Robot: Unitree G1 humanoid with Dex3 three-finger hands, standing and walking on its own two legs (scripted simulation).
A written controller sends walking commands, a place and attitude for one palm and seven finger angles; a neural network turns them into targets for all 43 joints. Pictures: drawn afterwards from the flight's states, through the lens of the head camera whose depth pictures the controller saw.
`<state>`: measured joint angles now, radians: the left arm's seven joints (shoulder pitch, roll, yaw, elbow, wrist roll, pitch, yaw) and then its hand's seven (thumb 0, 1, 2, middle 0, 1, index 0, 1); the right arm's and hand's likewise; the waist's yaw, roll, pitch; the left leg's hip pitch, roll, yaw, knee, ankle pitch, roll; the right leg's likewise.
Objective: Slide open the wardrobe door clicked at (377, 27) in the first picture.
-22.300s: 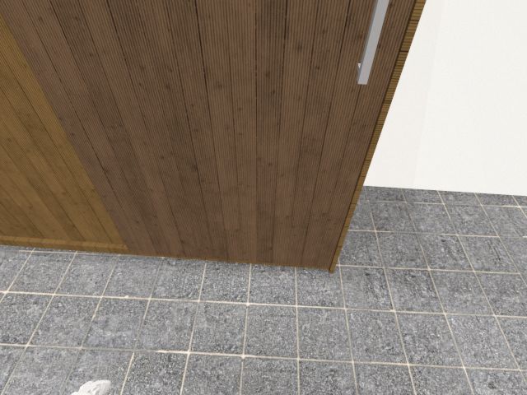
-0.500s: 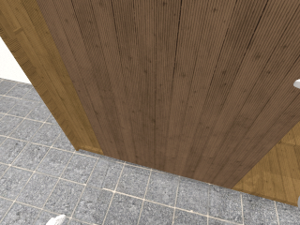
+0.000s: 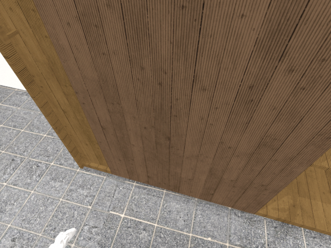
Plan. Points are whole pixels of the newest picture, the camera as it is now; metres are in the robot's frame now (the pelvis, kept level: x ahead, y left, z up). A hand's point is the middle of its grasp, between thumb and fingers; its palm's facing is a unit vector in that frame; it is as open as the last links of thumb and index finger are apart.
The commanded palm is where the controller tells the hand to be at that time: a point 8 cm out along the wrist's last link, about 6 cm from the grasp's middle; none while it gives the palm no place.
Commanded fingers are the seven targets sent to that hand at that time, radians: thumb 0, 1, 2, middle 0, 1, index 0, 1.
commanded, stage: slip the hand off the handle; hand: right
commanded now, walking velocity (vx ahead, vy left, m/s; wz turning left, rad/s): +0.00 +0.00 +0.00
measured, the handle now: out of the picture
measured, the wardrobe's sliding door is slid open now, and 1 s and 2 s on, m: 0.62 0.62 0.62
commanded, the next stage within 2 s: draw the hand back to the body in 1.60 s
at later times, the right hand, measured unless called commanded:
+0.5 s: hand out of the picture +0.36 -0.42 +0.24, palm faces +0.44 +0.89 -0.10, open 14.7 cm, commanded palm +0.30 -0.44 +0.23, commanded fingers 0.00 0.55 -0.20 0.25 1.15 0.25 1.15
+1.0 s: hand out of the picture +0.26 -0.39 +0.24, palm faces +0.49 +0.87 -0.10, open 14.7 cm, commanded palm +0.21 -0.42 +0.23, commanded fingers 0.00 0.55 -0.20 0.25 1.15 0.25 1.15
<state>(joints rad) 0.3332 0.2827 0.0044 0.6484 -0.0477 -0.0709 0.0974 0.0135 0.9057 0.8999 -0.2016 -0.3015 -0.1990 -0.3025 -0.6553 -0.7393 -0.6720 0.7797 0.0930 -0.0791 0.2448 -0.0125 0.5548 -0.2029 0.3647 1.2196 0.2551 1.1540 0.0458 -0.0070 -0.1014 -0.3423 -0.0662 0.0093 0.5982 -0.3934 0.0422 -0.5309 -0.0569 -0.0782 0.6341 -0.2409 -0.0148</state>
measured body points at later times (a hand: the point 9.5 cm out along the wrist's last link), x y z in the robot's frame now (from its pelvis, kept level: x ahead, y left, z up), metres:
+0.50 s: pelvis -0.02 -0.04 +0.00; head +0.01 -0.07 +0.45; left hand +0.08 +0.22 -0.09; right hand +0.33 -0.47 +0.24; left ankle -0.06 +0.09 -0.72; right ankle +0.04 -0.11 -0.72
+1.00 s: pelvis -0.04 -0.02 +0.00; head -0.05 -0.03 +0.45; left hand +0.16 +0.19 -0.06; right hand +0.22 -0.43 +0.25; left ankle -0.06 +0.09 -0.72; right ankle +0.04 -0.11 -0.72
